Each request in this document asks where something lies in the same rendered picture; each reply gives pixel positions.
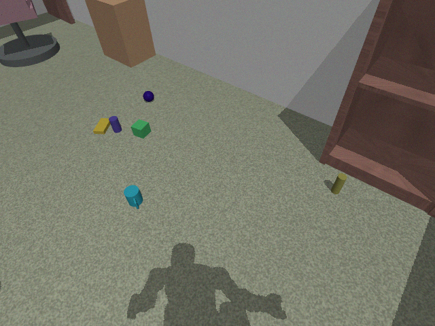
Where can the bookshelf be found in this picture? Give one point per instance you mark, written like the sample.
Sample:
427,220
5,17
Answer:
384,131

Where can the office chair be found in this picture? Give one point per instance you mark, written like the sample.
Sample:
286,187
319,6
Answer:
25,50

